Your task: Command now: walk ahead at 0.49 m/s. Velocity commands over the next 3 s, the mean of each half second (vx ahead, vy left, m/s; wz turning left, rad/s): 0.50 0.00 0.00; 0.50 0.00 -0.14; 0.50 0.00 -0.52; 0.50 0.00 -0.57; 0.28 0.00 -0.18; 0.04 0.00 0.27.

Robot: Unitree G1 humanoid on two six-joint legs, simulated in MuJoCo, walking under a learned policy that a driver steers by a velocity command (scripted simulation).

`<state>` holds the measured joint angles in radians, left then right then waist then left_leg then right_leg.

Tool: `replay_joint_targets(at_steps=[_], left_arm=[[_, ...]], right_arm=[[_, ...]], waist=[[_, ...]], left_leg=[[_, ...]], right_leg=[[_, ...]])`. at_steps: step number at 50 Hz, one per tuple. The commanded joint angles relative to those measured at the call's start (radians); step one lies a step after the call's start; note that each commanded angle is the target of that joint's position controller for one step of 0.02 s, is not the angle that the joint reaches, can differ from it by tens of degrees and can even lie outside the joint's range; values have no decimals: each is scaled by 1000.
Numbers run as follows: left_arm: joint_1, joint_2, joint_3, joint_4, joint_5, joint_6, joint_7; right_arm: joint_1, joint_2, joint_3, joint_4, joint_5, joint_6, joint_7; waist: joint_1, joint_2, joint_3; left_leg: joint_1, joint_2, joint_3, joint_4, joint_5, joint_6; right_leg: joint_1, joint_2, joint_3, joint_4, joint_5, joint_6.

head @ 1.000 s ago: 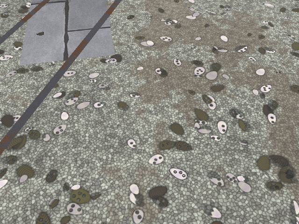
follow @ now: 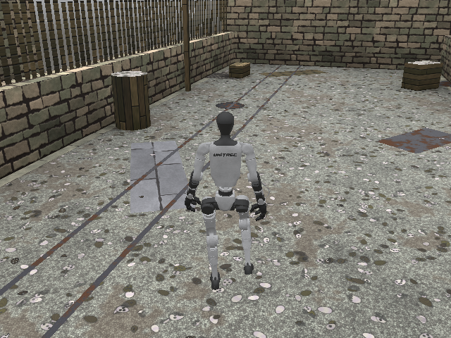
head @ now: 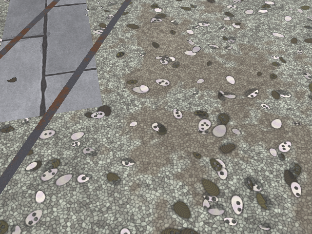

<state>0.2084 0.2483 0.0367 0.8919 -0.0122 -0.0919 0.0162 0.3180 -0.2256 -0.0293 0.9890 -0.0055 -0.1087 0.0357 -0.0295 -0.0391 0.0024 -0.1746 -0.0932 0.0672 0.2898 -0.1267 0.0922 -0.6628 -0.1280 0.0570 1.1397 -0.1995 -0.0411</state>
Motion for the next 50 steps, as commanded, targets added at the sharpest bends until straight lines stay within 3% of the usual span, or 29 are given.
replay_joint_targets(at_steps=[1,5,10,12,13,14,15,16,17,18,19,20,22,23,25,28,32,36,38,40,41,42,43,44,45,46,47,48,50], left_arm=[[35,47,14,-42,13,3,7],[-128,29,7,-84,3,-9,-6],[-249,43,3,-134,-10,-18,-36],[-226,66,10,-139,-10,-27,-46],[-171,84,20,-128,-9,-31,-48],[-42,120,41,-90,-7,-33,-45],[163,192,69,-38,-1,-35,-37],[295,309,98,-12,15,-27,-35],[310,229,75,-7,12,-26,-39],[216,166,54,-24,7,-28,-39],[115,129,40,-48,5,-26,-39],[48,97,30,-59,8,-24,-44],[18,65,20,-49,18,-27,-53],[36,72,23,-36,17,-31,-53],[75,101,31,-12,18,-34,-45],[124,113,33,11,15,-24,-28],[178,128,34,36,6,-17,-15],[243,134,39,75,-1,-2,-10],[255,136,43,87,-7,8,-4],[232,153,50,84,-9,17,-1],[205,164,53,76,-8,21,0],[184,147,45,66,-2,24,-2],[173,109,29,38,12,23,-4],[318,-40,-10,38,3,4,-12],[288,50,10,53,-23,-14,-13],[196,122,32,20,-43,-20,-11],[138,123,35,4,-39,-17,-3],[109,111,42,-2,-25,-9,3],[155,62,48,5,-23,22,1]], right_arm=[[-40,-132,-21,-55,1,-18,-20],[41,-160,-26,-38,17,-5,-35],[114,-170,-32,-5,27,17,-38],[104,-182,-38,-3,27,27,-40],[84,-189,-40,-7,27,33,-41],[66,-177,-34,-13,22,38,-40],[57,-137,-17,-34,8,38,-40],[160,-20,19,-52,4,16,-30],[160,-59,13,-36,21,-12,-25],[67,-156,-13,-62,47,-26,-21],[1,-163,-15,-80,49,-28,-25],[-33,-149,-19,-85,35,-22,-31],[-5,-110,-24,-77,22,8,-37],[11,-89,-22,-72,21,19,-38],[-22,-88,-26,-88,16,29,-42],[-141,-83,-29,-129,9,28,-41],[-283,-64,-22,-167,16,20,-29],[-389,-67,-17,-206,25,13,-10],[-421,-76,-19,-229,25,3,1],[-373,-103,-29,-224,24,-8,7],[-300,-129,-42,-206,24,-13,4],[-141,-173,-67,-158,23,-15,-4],[56,-248,-90,-119,8,-16,-16],[141,-319,-106,-95,-3,-7,-15],[132,-223,-80,-103,2,-7,-17],[45,-172,-65,-115,7,-9,-21],[-40,-141,-54,-130,8,-11,-22],[-98,-110,-46,-130,3,-14,-18],[-135,-81,-42,-117,-9,-20,-16]], waist=[[47,75,54],[-12,76,53],[-48,91,81],[-22,104,67],[16,115,38],[82,106,-36],[159,51,-181],[142,-201,-327],[148,-221,-390],[129,-149,-238],[99,-76,-154],[70,-21,-87],[20,-46,-43],[11,-42,-35],[5,-24,-9],[29,-14,18],[72,-20,50],[102,-20,91],[95,-19,101],[56,-37,71],[10,-51,27],[-65,-40,-70],[-134,36,-226],[-75,305,-383],[-99,271,-399],[-85,219,-241],[-53,142,-154],[-24,107,-87],[29,147,-46]], left_leg=[[-107,279,-207,-207,70,171],[-17,264,-160,-190,85,127],[145,327,-179,-118,58,113],[189,351,-193,-63,109,97],[190,344,-183,1,226,83],[171,296,-142,153,390,60],[27,235,-85,427,355,25],[-400,64,-12,838,-30,-56],[-545,44,-168,1002,-420,-46],[-630,109,-185,1060,-361,-23],[-609,167,-156,1029,-261,-16],[-569,200,-139,962,-190,-22],[-460,235,-135,874,-113,-33],[-445,234,-125,857,-96,-39],[-492,238,-120,795,-33,-54],[-569,238,-116,625,99,-72],[-527,204,-82,396,240,-71],[-552,185,-77,287,208,-55],[-542,177,-87,247,147,-39],[-430,150,-75,212,79,-24],[-303,118,-51,199,57,-12],[-79,98,-35,194,68,11],[248,253,-192,231,76,69],[616,511,-640,140,-86,213],[581,516,-767,41,-178,200],[446,490,-610,21,-168,147],[290,459,-481,-8,-104,119],[157,421,-384,-51,-48,101],[28,374,-250,-114,1,84]], right_leg=[[-20,-42,1,-140,161,28],[11,3,-37,-431,306,36],[9,32,-43,-583,217,17],[67,49,-52,-624,136,-11],[155,74,-74,-645,107,-28],[325,108,-100,-666,100,-53],[620,18,0,-639,124,-110],[1028,-233,435,-699,16,-267],[1071,-284,689,-836,-67,-302],[946,-251,548,-843,-70,-243],[798,-210,398,-861,5,-209],[665,-165,298,-900,74,-191],[525,-102,181,-964,143,-169],[501,-91,146,-980,196,-177],[500,-87,98,-1000,286,-188],[543,-83,57,-1013,327,-180],[566,-63,7,-1035,260,-154],[684,-106,10,-1004,244,-153],[730,-132,39,-959,279,-146],[738,-138,60,-896,372,-132],[720,-121,55,-819,512,-120],[660,-64,24,-650,602,-95],[455,6,-21,-353,398,-58],[50,179,-53,22,-212,12],[-41,155,95,173,-369,3],[-107,105,87,209,-299,-9],[-79,49,57,178,-205,-12],[-34,18,51,126,-142,-12],[67,-17,56,71,-83,-18]])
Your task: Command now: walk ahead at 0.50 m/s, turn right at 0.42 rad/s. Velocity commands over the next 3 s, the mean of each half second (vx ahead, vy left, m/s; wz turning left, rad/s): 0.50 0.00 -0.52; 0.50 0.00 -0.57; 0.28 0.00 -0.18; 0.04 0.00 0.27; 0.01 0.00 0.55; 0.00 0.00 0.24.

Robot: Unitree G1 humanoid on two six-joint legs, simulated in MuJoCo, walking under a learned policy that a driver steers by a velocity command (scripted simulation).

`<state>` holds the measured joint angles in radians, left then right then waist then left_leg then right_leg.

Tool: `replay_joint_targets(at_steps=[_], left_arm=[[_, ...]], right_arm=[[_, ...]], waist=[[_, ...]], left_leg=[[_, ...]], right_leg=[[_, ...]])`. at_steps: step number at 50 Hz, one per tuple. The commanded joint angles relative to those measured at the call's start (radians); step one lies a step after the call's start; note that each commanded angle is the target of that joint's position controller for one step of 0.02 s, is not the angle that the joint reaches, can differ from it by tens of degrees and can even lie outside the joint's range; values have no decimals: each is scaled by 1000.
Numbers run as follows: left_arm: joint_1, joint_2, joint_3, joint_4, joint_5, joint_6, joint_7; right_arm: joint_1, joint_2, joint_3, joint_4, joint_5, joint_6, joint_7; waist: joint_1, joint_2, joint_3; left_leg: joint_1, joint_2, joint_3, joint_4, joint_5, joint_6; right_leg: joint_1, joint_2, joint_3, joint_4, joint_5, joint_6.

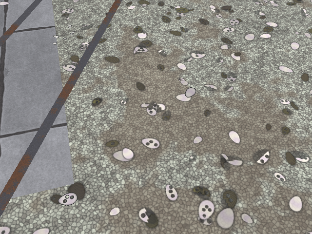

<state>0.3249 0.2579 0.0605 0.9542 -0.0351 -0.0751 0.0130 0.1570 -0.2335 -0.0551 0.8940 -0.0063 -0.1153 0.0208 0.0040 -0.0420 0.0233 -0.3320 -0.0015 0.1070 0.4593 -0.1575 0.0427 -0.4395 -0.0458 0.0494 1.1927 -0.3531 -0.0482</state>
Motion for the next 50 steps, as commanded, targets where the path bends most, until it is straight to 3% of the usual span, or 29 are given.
replay_joint_targets(at_steps=[1,4,8,11,15,16,18,19,20,21,22,23,24,25,26,27,29,32,36,39,43,44,45,46,47,48,49,50], left_arm=[[45,32,24,-59,-3,18,3],[-19,32,31,-98,6,40,5],[-121,28,31,-139,12,34,-14],[-237,13,19,-182,17,30,-35],[-338,14,13,-245,13,32,-60],[-343,21,15,-258,12,33,-66],[-300,54,31,-270,12,37,-71],[-219,83,47,-258,10,39,-71],[-68,130,76,-221,7,39,-66],[102,221,116,-177,8,45,-45],[79,337,129,-178,2,37,-37],[125,268,104,-208,19,22,-42],[92,201,85,-199,29,8,-46],[24,164,74,-211,21,1,-45],[-59,126,61,-231,19,0,-44],[-102,102,51,-249,27,-1,-40],[-103,116,51,-255,25,-6,-31],[-49,160,61,-245,20,-8,-10],[5,159,61,-233,15,0,2],[46,160,62,-216,10,4,1],[50,160,64,-216,11,20,13],[34,156,62,-222,12,24,14],[15,133,53,-235,14,26,13],[-7,84,33,-259,27,22,7],[136,15,13,-277,8,11,7],[178,81,16,-258,-9,5,9],[92,152,32,-252,-9,8,8],[13,154,33,-265,5,11,8]], right_arm=[[27,-77,-19,-13,-6,-15,-3],[47,-117,-33,7,-10,-18,-18],[75,-142,-40,19,-12,-6,-36],[115,-163,-45,27,-3,5,-45],[170,-186,-55,44,14,30,-45],[167,-194,-58,43,19,37,-45],[137,-224,-67,31,27,48,-47],[120,-237,-70,25,30,56,-49],[94,-239,-68,18,36,62,-49],[97,-218,-59,-1,22,57,-51],[184,-47,-9,-58,-17,28,-34],[94,-112,-15,-81,27,-22,-20],[-11,-157,-27,-110,64,-44,-13],[-18,-148,-24,-106,51,-53,-18],[-7,-155,-32,-89,25,-48,-26],[18,-166,-41,-85,17,-33,-26],[26,-149,-44,-94,6,-5,-25],[-70,-117,-35,-132,-9,11,-32],[-210,-91,-21,-174,1,4,-20],[-272,-106,-20,-206,13,-5,-8],[-248,-151,-33,-218,16,-28,6],[-193,-161,-39,-205,16,-33,5],[-92,-187,-53,-180,8,-39,0],[64,-236,-68,-161,-9,-41,-7],[202,-322,-90,-131,-25,-29,-10],[211,-253,-76,-115,5,-23,-1],[160,-171,-55,-130,14,-17,-1],[106,-143,-43,-137,7,-7,-2]], waist=[[6,142,-47],[12,104,0],[-8,91,23],[-51,75,55],[-80,81,87],[-72,90,83],[-26,127,30],[26,142,-21],[113,126,-98],[180,37,-189],[47,-234,-249],[107,-127,-385],[120,-67,-249],[76,-2,-178],[30,33,-126],[-6,20,-112],[-29,26,-93],[-10,20,-48],[44,-36,-17],[70,-53,-7],[45,-83,-19],[14,-99,-36],[-38,-94,-91],[-111,-28,-221],[-72,273,-376],[-68,342,-368],[-90,216,-218],[-81,128,-129]], left_leg=[[157,276,-239,-305,63,138],[151,280,-140,-337,147,147],[206,262,-26,-344,195,128],[257,272,34,-342,200,118],[394,309,78,-284,263,104],[418,316,91,-252,332,96],[438,317,123,-128,655,74],[431,308,138,0,809,61],[371,272,163,203,843,33],[134,228,163,507,581,-19],[-331,26,75,861,-372,-77],[-448,-15,-168,978,-438,-60],[-539,34,-183,964,-339,-29],[-500,81,-187,877,-245,-11],[-418,115,-186,791,-195,-16],[-340,137,-194,735,-162,-23],[-284,134,-180,649,-132,-50],[-312,106,-160,464,3,-91],[-250,44,-153,171,231,-90],[-214,20,-163,83,257,-79],[-154,5,-179,12,124,-46],[-82,-4,-164,-12,100,-30],[72,3,-157,-38,110,-2],[332,141,-276,-4,88,60],[706,377,-704,-55,-61,225],[725,434,-928,-142,-287,258],[595,386,-793,-166,-340,213],[455,340,-648,-176,-261,179]], right_leg=[[-151,-103,58,5,81,-11],[-236,-110,70,-65,181,1],[-281,-96,46,-267,357,14],[-279,-88,-21,-403,409,9],[-308,-70,-79,-503,318,-17],[-288,-57,-99,-519,272,-29],[-164,5,-159,-529,174,-65],[-49,50,-187,-537,136,-89],[162,102,-201,-613,195,-124],[473,38,-41,-657,205,-177],[788,-222,515,-740,100,-352],[852,-302,788,-909,3,-400],[784,-274,642,-920,103,-337],[640,-229,502,-907,196,-296],[490,-186,394,-912,293,-264],[392,-159,336,-932,357,-251],[300,-134,292,-964,425,-252],[241,-103,231,-984,466,-243],[208,-49,195,-970,333,-183],[238,-70,246,-934,284,-168],[337,-108,352,-818,303,-149],[337,-98,363,-777,345,-138],[311,-49,340,-679,415,-111],[192,9,272,-431,349,-74],[-159,154,140,-82,-56,7],[-324,106,153,84,-232,16],[-371,62,159,137,-148,20],[-347,25,116,127,-72,20]])
Over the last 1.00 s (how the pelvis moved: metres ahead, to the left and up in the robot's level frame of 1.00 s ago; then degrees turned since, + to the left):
0.55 -0.02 -0.01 -5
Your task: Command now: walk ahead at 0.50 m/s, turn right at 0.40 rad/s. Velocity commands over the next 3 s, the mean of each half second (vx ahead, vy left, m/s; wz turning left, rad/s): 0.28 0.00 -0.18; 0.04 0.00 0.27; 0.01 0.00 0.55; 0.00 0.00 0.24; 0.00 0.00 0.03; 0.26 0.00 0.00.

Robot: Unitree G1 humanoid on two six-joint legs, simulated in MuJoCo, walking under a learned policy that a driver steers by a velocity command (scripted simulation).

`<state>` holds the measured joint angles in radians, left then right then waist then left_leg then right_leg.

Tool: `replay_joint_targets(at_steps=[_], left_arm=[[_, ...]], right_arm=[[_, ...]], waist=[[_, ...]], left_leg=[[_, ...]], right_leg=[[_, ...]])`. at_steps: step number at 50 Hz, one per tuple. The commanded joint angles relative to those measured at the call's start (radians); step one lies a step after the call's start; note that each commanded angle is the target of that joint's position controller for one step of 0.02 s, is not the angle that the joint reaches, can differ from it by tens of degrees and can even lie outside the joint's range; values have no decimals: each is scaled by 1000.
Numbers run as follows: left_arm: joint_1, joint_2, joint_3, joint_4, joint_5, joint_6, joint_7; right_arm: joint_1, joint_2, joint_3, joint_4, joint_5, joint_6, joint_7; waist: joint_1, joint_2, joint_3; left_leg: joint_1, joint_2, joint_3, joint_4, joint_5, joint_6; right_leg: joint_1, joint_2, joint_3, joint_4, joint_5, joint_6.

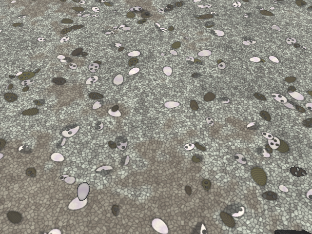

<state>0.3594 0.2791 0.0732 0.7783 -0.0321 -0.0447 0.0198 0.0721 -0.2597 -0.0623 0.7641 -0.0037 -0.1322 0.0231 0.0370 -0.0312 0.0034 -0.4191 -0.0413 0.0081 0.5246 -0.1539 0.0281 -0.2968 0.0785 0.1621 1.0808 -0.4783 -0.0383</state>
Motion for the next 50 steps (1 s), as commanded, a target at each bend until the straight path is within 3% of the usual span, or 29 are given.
replay_joint_targets(at_steps=[1,2,4,7,9,14,17,18,19,20,21,22,24,26,30,32,33,34,35,36,38,40,43,44,45,46,47,48,50], left_arm=[[-77,119,20,-107,17,-22,-1],[-86,104,22,-113,19,-22,-6],[-66,63,13,-112,12,-18,-13],[-119,30,-3,-137,33,-17,-9],[-151,9,-15,-141,33,-22,-15],[-268,36,-10,-169,28,-21,-34],[-185,79,12,-139,45,-23,-32],[-131,140,29,-131,54,-23,-22],[-82,187,31,-138,80,-13,-12],[-59,118,10,-127,68,-1,-16],[-71,72,-4,-115,50,6,-26],[-129,66,-8,-115,42,7,-31],[-248,81,-7,-122,48,9,-31],[-306,91,0,-117,64,15,-26],[-318,47,-12,-80,55,18,-14],[-282,62,-7,-55,46,24,-4],[-256,73,-3,-45,47,28,4],[-217,73,2,-45,53,31,12],[-233,60,2,-44,52,32,23],[-250,64,8,-46,47,33,31],[-248,64,18,-48,45,38,37],[-226,64,25,-49,47,38,33],[-194,84,43,-47,44,39,25],[-145,103,50,-35,45,42,26],[-100,137,58,-23,48,44,27],[-114,138,52,-36,57,38,32],[-124,124,41,-51,61,28,37],[-185,124,39,-67,58,21,41],[-272,146,45,-69,44,18,43]], right_arm=[[152,-99,-28,-3,-3,17,-2],[135,-84,-19,1,-11,16,-3],[140,-87,-19,18,-5,11,-1],[139,-139,-29,38,-1,7,-5],[137,-157,-31,47,5,20,-13],[207,-174,-25,87,22,52,-21],[191,-167,-20,95,32,61,-24],[220,-138,-9,95,15,54,-24],[312,-66,19,90,-15,43,-18],[359,-50,35,109,-9,51,-14],[319,-115,16,111,12,70,-13],[260,-126,11,99,19,89,-19],[222,-123,4,98,4,128,-41],[256,-90,9,119,0,148,-53],[257,-59,16,143,-5,148,-50],[194,-104,9,107,-23,149,-46],[152,-143,4,74,-24,149,-48],[116,-207,-13,63,-5,150,-53],[97,-204,-20,58,2,149,-53],[90,-185,-18,50,-2,144,-53],[86,-185,-23,36,-2,133,-53],[99,-179,-28,22,7,127,-56],[98,-160,-29,-9,16,135,-62],[83,-137,-25,-26,19,139,-63],[86,-107,-18,-43,22,144,-61],[82,-118,-24,-56,17,149,-56],[81,-150,-41,-56,15,155,-50],[96,-141,-45,-50,25,165,-48],[94,-104,-33,-49,25,182,-48]], waist=[[-95,90,-36],[-68,104,-14],[-43,130,-14],[-31,107,-6],[-39,113,-36],[-80,140,-61],[-22,118,-98],[-10,55,-150],[-37,-112,-269],[-22,-212,-373],[-12,-143,-329],[-23,-97,-235],[-65,-72,-140],[-97,-113,-118],[-102,-107,-128],[-86,-85,-72],[-62,-38,-27],[-13,99,14],[-22,190,35],[-27,223,43],[-31,244,34],[-38,225,-14],[-30,95,-64],[-13,9,-79],[-6,-132,-102],[0,-222,-115],[-3,-138,-115],[-35,-76,-100],[-57,-85,-54]], left_leg=[[414,338,-455,-269,-158,186],[339,303,-384,-292,-80,176],[283,275,-301,-330,15,183],[255,278,-176,-323,469,207],[235,240,-75,-303,604,179],[309,240,-49,-232,538,133],[307,206,-49,-79,476,79],[242,151,-14,43,360,31],[13,76,26,276,-54,-33],[-53,60,-38,447,-526,-66],[-87,90,-76,507,-560,-76],[-127,108,-66,520,-527,-82],[-54,136,-65,441,-420,-98],[88,113,-27,345,-322,-106],[247,94,8,109,-73,-76],[238,91,6,30,-12,-36],[184,137,-60,-31,13,-1],[97,171,-114,-67,-33,41],[5,179,-165,-135,-152,67],[-25,200,-223,-184,-170,78],[15,217,-282,-176,-72,90],[64,209,-296,-121,20,93],[-29,131,-230,1,11,47],[-106,85,-161,104,-43,10],[-168,28,-63,265,-153,-30],[-225,40,-27,491,-455,-54],[-248,73,-66,670,-501,-61],[-238,99,-83,712,-450,-64],[-183,130,-52,570,-336,-71]], right_leg=[[-462,-122,-9,181,100,8],[-417,-149,-11,129,130,2],[-365,-166,-42,47,145,1],[-340,-169,-92,-129,206,33],[-254,-155,-130,-272,332,41],[-151,-102,-146,-493,472,24],[39,-69,-163,-659,569,-27],[190,-155,-92,-650,886,-65],[475,-375,124,-557,1248,-196],[507,-487,263,-591,1245,-307],[427,-437,247,-630,1024,-284],[337,-394,200,-665,863,-243],[116,-339,124,-746,643,-193],[-39,-284,42,-789,539,-176],[-87,-253,-27,-785,266,-143],[-98,-221,-43,-768,68,-76],[-92,-198,-57,-726,18,-35],[-64,-125,-130,-678,30,2],[1,-78,-205,-598,120,27],[34,-57,-228,-532,196,31],[16,-52,-217,-496,255,19],[26,-69,-195,-498,308,1],[152,-139,-157,-556,357,-31],[217,-216,-93,-618,368,-68],[262,-370,64,-719,433,-150],[265,-519,194,-768,563,-249],[242,-552,196,-778,627,-289],[205,-513,112,-772,611,-259],[133,-423,-56,-786,545,-178]])
Over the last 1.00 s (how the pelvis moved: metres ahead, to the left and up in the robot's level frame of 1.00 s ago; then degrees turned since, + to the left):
0.54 -0.14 -0.01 -34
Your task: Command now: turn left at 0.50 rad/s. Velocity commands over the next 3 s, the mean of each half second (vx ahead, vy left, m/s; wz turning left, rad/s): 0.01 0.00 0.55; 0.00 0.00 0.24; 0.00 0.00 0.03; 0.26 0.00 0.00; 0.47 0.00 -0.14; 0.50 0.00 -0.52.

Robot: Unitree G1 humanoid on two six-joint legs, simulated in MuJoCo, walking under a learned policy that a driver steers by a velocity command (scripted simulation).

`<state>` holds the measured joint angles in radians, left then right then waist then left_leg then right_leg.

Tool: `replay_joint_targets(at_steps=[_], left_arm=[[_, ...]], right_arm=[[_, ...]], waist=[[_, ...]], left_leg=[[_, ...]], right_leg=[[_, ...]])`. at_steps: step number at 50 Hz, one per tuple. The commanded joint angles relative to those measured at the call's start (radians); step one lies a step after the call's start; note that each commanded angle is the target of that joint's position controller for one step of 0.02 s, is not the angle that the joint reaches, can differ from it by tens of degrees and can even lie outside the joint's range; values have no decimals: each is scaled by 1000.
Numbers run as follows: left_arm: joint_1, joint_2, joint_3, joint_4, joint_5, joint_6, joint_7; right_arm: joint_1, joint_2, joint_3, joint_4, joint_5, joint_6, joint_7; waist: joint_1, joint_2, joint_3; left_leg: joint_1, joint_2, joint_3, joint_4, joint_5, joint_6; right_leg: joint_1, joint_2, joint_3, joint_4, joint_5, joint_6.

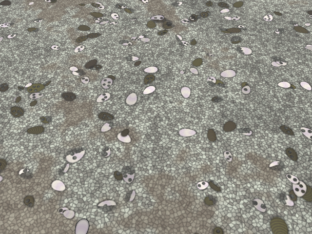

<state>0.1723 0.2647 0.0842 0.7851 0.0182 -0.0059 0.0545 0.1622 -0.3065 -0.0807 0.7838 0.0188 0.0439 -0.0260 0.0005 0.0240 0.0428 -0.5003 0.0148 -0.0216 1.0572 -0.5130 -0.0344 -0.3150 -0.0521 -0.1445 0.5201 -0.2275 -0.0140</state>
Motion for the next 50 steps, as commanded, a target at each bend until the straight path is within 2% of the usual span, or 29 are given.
replay_joint_targets(at_steps=[1,3,5,7,8,9,10,11,12,13,14,16,21,25,29,32,33,34,35,36,37,38,40,43,45,47,48,49,50], left_arm=[[-93,170,36,-70,-5,-15,9],[-81,180,40,-57,-8,-3,9],[-62,194,44,-43,-25,4,4],[-48,175,39,-22,-46,12,-5],[3,132,30,1,-35,17,-14],[-12,69,8,-48,21,19,-23],[-130,106,18,-89,10,11,-17],[-163,133,26,-95,-17,13,-10],[-146,138,32,-83,-21,15,0],[-123,147,37,-59,-11,19,11],[-100,152,41,-52,-4,20,15],[-76,136,39,-47,-9,13,9],[-126,102,23,-67,-15,2,0],[-143,107,20,-74,-20,-8,-15],[-111,117,17,-66,-27,-22,-33],[-63,106,11,-57,-25,-34,-50],[-42,116,12,-52,-16,-38,-54],[-27,170,20,-59,3,-38,-51],[-66,230,28,-63,13,-29,-45],[-57,164,12,-62,18,-29,-45],[-64,147,5,-69,11,-32,-44],[-72,155,7,-65,1,-32,-40],[-94,146,0,-61,-18,-32,-38],[-103,128,-7,-46,-15,-11,-41],[-63,138,-6,-31,-15,0,-43],[-51,133,-14,-20,-28,0,-46],[-20,122,-20,-10,-26,-9,-49],[-8,106,-29,-10,-3,-23,-56],[30,72,-35,2,0,-31,-60]], right_arm=[[3,-41,-8,-73,0,9,6],[-13,-36,-3,-94,1,7,25],[4,-58,-12,-105,2,9,42],[83,-74,-28,-82,-4,16,46],[112,-128,-47,-80,-11,16,37],[127,-271,-75,-112,-20,12,16],[135,-266,-65,-139,-60,-16,31],[100,-243,-60,-142,-65,-40,38],[40,-215,-55,-147,-42,-52,31],[-9,-170,-41,-157,-20,-52,21],[-35,-152,-33,-163,-11,-49,12],[-16,-135,-26,-171,-17,-47,1],[37,-154,-35,-177,-8,-40,-16],[33,-171,-44,-196,-12,-28,-14],[16,-152,-34,-209,-17,-19,-5],[-11,-133,-20,-214,-7,-10,-5],[2,-121,-16,-211,-4,-9,-7],[35,-86,-4,-213,-20,-14,-8],[99,-64,0,-215,-25,-25,-2],[53,-115,-12,-222,-35,-32,-3],[26,-164,-30,-218,-24,-32,-5],[21,-159,-36,-206,-17,-26,-8],[41,-112,-27,-187,-17,-10,-9],[24,-23,8,-182,-17,-11,1],[10,-28,7,-177,-7,-14,3],[48,-41,2,-150,-10,-13,4],[42,-72,-1,-156,-22,-12,1],[49,-128,-10,-168,-31,-10,-7],[28,-135,-11,-147,-36,-10,-2]], waist=[[-18,-152,-94],[-2,-180,-123],[-6,-186,-153],[-39,-151,-162],[-34,-13,-127],[-3,333,-96],[-79,232,-176],[-64,137,-145],[-27,105,-109],[-6,78,-105],[13,96,-108],[20,95,-143],[-11,102,-136],[-23,125,-114],[-29,134,-146],[8,122,-152],[18,100,-149],[-3,-8,-169],[-76,-217,-139],[-27,-263,-141],[-5,-213,-119],[-7,-178,-111],[-17,-150,-93],[-8,-191,-104],[15,-211,-122],[-10,-189,-115],[2,-155,-123],[21,-56,-146],[70,107,-149]], left_leg=[[-38,67,12,-30,50,-13],[69,46,59,-185,94,-5],[137,25,93,-324,161,14],[290,-25,127,-524,305,64],[390,16,10,-629,475,110],[504,309,-413,-665,868,254],[428,386,-530,-710,831,403],[399,338,-460,-735,697,377],[376,281,-391,-735,595,313],[366,246,-351,-728,549,265],[328,220,-317,-727,570,248],[337,192,-298,-724,600,245],[394,172,-341,-716,515,247],[335,156,-401,-713,437,259],[337,159,-430,-662,575,264],[330,125,-428,-605,645,229],[292,95,-413,-589,576,190],[215,34,-345,-499,407,132],[84,-113,-187,-386,86,72],[59,-96,-142,-264,-90,21],[35,-78,-140,-131,-101,-6],[8,-76,-139,-54,-80,-25],[7,-53,-146,-36,-24,-52],[136,-27,-39,-272,30,-63],[209,-30,-7,-436,110,-58],[333,-39,13,-697,336,-26],[419,-4,-42,-718,437,-2],[497,91,-131,-669,656,31],[403,103,-134,-624,548,88]], right_leg=[[118,-257,178,-215,307,-184],[116,-235,98,-185,340,-171],[156,-265,91,-144,340,-161],[100,-245,46,-37,208,-90],[-28,-179,-25,127,42,-13],[-353,-35,-72,479,-448,96],[-407,29,143,656,-487,93],[-428,19,187,699,-403,71],[-440,4,205,675,-296,55],[-430,-9,218,657,-223,55],[-385,-2,218,652,-171,60],[-344,24,220,646,-104,65],[-333,49,243,410,-68,91],[-239,71,249,272,-97,96],[-125,70,228,180,-130,82],[14,71,199,-51,-4,46],[104,41,215,-153,134,24],[208,-94,331,-171,280,-24],[243,-230,484,-163,498,-146],[185,-322,586,-192,471,-269],[184,-306,570,-197,435,-284],[191,-268,524,-186,415,-259],[190,-220,444,-166,429,-217],[169,-130,320,-139,483,-179],[192,-132,327,-119,500,-184],[165,-115,322,-103,421,-148],[116,-106,325,-109,326,-98],[53,-65,279,-63,215,-42],[96,2,201,-95,39,10]])
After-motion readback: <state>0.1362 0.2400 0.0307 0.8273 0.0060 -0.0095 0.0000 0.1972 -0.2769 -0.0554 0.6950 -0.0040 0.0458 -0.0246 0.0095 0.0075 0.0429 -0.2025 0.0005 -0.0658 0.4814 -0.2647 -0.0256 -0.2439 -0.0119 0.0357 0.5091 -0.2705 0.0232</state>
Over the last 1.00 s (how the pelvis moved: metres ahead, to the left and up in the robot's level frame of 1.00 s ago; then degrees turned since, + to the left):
0.22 -0.02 0.01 8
